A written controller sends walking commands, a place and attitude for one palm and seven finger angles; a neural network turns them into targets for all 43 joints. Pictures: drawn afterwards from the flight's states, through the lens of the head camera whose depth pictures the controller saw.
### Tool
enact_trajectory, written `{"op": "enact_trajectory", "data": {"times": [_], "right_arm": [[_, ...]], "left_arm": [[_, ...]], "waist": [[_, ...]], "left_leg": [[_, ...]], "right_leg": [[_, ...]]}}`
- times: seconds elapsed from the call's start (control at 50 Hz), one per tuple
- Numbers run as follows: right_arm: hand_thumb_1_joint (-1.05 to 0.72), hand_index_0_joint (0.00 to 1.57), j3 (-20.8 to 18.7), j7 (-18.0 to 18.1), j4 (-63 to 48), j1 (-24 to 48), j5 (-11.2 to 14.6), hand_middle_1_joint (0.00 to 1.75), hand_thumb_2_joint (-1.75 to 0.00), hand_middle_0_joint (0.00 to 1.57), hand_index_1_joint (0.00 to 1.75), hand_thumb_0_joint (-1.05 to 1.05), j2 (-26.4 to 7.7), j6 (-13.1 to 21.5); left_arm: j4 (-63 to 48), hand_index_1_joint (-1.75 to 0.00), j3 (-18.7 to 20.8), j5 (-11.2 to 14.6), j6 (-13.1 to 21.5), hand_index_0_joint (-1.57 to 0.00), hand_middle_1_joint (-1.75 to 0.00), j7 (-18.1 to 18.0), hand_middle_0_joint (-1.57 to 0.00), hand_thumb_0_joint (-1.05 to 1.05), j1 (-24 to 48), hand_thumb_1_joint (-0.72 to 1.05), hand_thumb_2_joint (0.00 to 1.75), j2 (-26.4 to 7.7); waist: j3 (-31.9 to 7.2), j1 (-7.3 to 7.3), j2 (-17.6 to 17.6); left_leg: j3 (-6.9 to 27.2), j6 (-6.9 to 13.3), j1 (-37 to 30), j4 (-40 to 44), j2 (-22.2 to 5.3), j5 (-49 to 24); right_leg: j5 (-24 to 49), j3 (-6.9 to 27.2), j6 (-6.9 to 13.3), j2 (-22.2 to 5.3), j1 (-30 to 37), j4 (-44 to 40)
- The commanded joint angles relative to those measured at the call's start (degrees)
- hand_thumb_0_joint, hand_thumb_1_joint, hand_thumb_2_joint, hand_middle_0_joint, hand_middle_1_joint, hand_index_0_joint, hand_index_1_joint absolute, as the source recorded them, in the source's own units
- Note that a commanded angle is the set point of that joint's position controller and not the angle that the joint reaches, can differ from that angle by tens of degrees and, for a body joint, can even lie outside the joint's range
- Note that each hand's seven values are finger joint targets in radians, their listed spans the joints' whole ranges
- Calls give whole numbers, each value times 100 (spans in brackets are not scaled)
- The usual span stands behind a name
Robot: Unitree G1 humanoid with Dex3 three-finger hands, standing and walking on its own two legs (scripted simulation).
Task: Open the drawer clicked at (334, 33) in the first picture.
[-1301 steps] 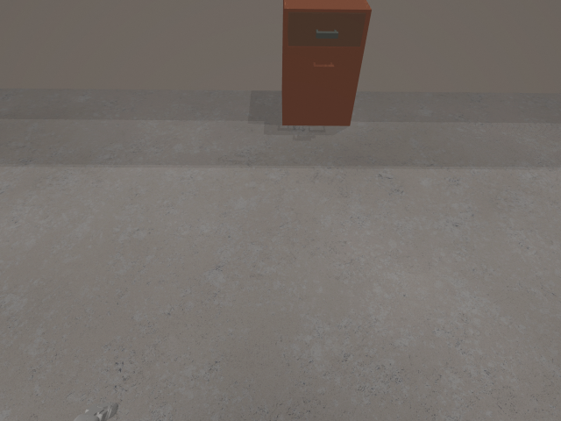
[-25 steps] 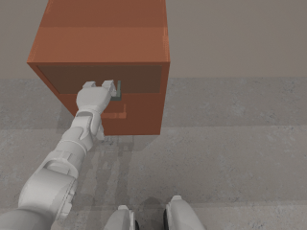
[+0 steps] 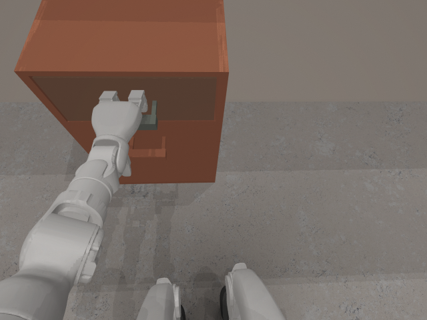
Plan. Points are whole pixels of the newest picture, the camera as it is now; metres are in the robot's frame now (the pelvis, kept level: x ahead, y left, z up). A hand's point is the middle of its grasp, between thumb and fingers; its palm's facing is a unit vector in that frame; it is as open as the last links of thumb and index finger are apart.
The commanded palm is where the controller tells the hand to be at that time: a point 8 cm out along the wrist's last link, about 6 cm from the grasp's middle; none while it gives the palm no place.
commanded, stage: lower the fingers behind the handle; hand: left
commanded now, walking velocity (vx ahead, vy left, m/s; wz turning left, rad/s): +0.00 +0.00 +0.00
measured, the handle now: (133, 113) +0.57 +0.14 -0.08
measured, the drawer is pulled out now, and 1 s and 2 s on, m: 0.00 0.00 0.00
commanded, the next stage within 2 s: lift the fingers back up to retry in 1.04 s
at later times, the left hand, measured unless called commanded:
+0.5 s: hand (126, 136) +0.51 +0.15 -0.06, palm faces -0.07 +0.02 -1.00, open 13.9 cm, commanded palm +0.48 +0.16 -0.04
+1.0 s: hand (126, 137) +0.51 +0.15 -0.07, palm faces -0.03 +0.02 -1.00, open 13.9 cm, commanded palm +0.48 +0.16 -0.05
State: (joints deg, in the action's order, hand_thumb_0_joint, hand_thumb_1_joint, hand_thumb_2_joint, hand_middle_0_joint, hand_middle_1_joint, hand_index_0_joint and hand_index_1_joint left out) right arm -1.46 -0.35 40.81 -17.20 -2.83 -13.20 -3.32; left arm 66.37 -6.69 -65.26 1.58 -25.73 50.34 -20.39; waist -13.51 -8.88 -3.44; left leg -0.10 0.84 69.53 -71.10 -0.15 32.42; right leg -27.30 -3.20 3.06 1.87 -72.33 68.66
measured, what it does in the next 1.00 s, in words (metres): lowers itself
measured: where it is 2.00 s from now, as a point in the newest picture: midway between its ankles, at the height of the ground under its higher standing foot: outside the picture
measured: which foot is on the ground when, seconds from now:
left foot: down 0.00-1.00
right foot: down 0.00-1.00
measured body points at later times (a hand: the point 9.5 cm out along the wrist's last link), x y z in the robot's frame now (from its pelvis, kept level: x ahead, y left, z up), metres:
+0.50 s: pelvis -0.02 +0.00 -0.03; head +0.15 -0.01 +0.38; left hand +0.50 +0.14 -0.01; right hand -0.01 -0.26 -0.17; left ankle +0.00 +0.11 -0.62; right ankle +0.03 -0.09 -0.62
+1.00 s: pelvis -0.04 +0.01 -0.05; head +0.14 +0.00 +0.36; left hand +0.50 +0.15 -0.02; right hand -0.01 -0.25 -0.19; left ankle +0.00 +0.11 -0.62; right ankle +0.03 -0.09 -0.62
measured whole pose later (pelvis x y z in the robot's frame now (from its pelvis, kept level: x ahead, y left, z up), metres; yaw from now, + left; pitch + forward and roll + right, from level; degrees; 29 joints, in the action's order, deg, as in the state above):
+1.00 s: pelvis -0.04 +0.01 -0.05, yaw -1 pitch +35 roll -1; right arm 0.5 -0.3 38.5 -16.0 -1.4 -13.8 -2.0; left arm 65.5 -5.5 -64.6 -4.0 -26.2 57.4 -23.5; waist -12.4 -10.0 -4.2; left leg -1.4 2.0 83.8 -83.0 -0.3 33.8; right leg -27.5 -2.4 2.1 1.7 -86.8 79.7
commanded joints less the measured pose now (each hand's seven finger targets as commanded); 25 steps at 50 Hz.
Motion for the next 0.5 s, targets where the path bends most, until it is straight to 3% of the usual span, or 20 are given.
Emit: {"op": "enact_trajectory", "data": {"times": [0.0,0.06,0.12,0.22,0.26,0.3,0.32,0.48], "right_arm": [[-90,20,-315,-13,-291,-878,-84,30,-90,20,30,0,-889,60],[-90,20,-313,-60,-366,-854,-95,30,-90,20,30,0,-895,51],[-90,20,-364,-67,-370,-892,-100,30,-90,20,30,0,-931,85],[-90,20,-343,-78,-321,-921,-33,30,-90,20,30,0,-966,98],[-90,20,-329,-73,-290,-920,-11,30,-90,20,30,0,-964,114],[-90,20,-290,-51,-275,-925,19,30,-90,20,30,0,-999,118],[-90,20,-278,-33,-289,-921,26,30,-90,20,30,0,-989,128],[-90,20,-201,24,-328,-924,40,30,-90,20,30,0,-983,233]], "left_arm": [[-531,-120,521,-58,88,-30,-120,-417,-30,0,1493,-50,30,-1067],[-612,-120,661,-154,-42,-30,-120,-649,-30,0,1600,-50,30,-1231],[-1068,-120,781,-244,-113,-30,-120,-895,-30,0,2091,-50,30,-1497],[-759,-120,722,-54,-592,-30,-120,-863,-30,0,2010,-50,30,-1450],[-728,-120,577,46,-674,-30,-120,-721,-30,0,2192,-50,30,-1320],[-577,-120,650,53,-705,-30,-120,-565,-30,0,2025,-50,30,-1503],[-478,-120,521,60,-722,-30,-120,-486,-30,0,1991,-50,30,-1367],[-132,-120,433,50,-360,-30,-120,-68,-30,0,1752,-50,30,-1339]], "waist": [[-2135,-50,-80],[-2376,-36,-65],[-3041,-103,-136],[-3209,-141,133],[-3198,-218,58],[-3102,-175,205],[-2966,-235,247],[-2262,-286,380]], "left_leg": [[-50,232,-578,316,153,-1769],[-46,225,-376,183,144,-1823],[-68,243,-460,40,128,-1900],[-82,248,-356,57,137,-1714],[-61,254,-399,100,130,-1600],[-64,266,-241,74,130,-1462],[-61,272,-179,91,133,-1376],[-77,288,492,-168,121,-903]], "right_leg": [[1682,347,-36,128,1758,-556],[1769,357,-56,134,1796,-360],[1933,410,-125,107,2003,-271],[1864,402,-192,90,2236,-315],[1742,389,-194,83,2177,-348],[1626,402,-198,87,2205,-346],[1535,395,-205,89,2134,-371],[954,431,-177,83,1509,-241]]}}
